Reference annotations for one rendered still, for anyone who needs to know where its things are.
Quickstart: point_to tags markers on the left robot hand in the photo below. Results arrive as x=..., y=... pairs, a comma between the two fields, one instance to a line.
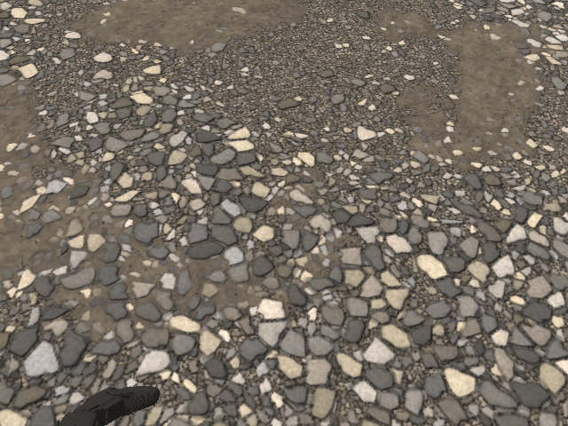
x=109, y=404

